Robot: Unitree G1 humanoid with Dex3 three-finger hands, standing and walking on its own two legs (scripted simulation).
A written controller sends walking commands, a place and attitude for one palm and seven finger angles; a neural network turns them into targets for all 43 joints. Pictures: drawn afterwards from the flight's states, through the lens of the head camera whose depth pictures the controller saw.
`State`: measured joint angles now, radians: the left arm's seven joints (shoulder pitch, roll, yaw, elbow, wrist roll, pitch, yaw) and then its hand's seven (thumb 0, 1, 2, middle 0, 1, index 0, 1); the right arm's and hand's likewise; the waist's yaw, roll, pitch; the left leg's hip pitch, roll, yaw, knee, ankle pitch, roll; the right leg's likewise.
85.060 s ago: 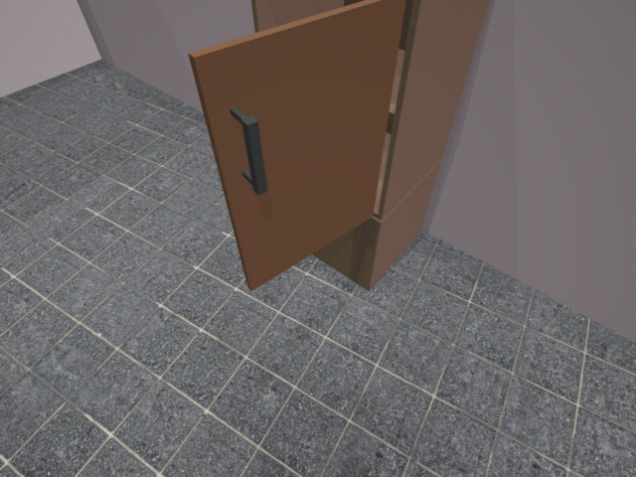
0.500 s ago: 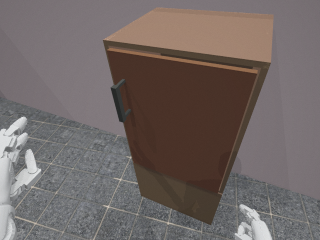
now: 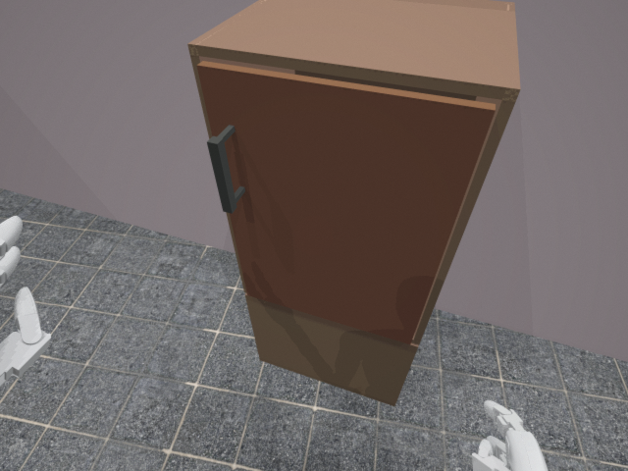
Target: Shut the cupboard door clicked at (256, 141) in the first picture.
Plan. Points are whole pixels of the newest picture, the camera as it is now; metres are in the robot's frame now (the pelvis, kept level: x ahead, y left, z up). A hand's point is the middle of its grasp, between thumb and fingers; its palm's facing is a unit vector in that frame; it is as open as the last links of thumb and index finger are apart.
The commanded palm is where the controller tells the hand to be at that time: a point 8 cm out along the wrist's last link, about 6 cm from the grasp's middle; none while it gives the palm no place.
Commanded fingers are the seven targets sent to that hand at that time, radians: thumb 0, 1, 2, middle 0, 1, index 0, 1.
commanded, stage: step back with the hand held close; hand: left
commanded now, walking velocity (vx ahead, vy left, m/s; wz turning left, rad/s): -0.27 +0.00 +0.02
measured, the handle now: (229, 170) +0.57 +0.18 +0.09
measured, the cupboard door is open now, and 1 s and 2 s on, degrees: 0 0 0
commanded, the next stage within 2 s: stop stepping back and stand still in 0.86 s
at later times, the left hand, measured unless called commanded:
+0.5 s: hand out of the picture +0.13 +0.28 +0.17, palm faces +0.49 -0.77 -0.40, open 7.4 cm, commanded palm +0.06 +0.32 +0.18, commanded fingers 0.00 0.90 0.90 -0.20 -0.30 -0.20 -0.30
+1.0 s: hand out of the picture +0.05 +0.23 +0.18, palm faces +0.29 -0.83 -0.48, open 7.4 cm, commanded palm -0.01 +0.29 +0.18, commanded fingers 0.00 0.90 0.90 -0.20 -0.30 -0.20 -0.30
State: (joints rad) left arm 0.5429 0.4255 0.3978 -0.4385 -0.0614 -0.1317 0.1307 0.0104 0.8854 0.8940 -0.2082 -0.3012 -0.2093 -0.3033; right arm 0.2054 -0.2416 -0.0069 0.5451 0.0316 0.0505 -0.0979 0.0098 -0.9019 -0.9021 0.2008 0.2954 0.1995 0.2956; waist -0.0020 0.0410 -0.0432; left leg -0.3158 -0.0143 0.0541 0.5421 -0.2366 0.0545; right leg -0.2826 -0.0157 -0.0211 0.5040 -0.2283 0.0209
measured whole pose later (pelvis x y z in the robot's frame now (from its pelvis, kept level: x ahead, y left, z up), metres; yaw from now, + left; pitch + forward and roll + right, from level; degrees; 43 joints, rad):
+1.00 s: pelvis -0.15 -0.01 -0.01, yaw -1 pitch +1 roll -4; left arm 0.61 0.53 0.44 -0.59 -0.08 -0.26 0.10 0.01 0.88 0.89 -0.21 -0.30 -0.21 -0.30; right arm 0.19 -0.18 0.01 0.62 0.00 -0.06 -0.07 0.01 -0.90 -0.90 0.21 0.30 0.20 0.30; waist -0.04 0.00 -0.05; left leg -0.55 0.06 0.03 0.51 -0.13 -0.01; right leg -0.15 0.07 -0.01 0.49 -0.36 -0.01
